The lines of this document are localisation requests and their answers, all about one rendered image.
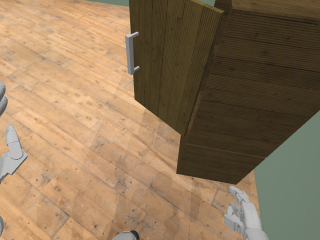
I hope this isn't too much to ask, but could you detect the robot left hand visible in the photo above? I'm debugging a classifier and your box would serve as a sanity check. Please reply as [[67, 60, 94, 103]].
[[0, 82, 28, 184]]

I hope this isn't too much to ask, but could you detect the handle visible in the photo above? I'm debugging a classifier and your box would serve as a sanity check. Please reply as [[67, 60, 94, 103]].
[[125, 32, 140, 75]]

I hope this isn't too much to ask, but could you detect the robot right hand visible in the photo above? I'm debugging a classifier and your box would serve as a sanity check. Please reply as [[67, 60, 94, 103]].
[[224, 185, 262, 235]]

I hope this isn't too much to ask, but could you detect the robot right forearm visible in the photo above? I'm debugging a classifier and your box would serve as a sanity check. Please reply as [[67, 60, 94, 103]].
[[243, 228, 269, 240]]

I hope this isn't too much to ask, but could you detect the left robot foot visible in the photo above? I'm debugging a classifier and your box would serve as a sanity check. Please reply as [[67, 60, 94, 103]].
[[130, 230, 140, 240]]

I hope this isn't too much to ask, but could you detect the cupboard door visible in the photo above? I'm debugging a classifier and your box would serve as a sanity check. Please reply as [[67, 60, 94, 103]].
[[129, 0, 225, 137]]

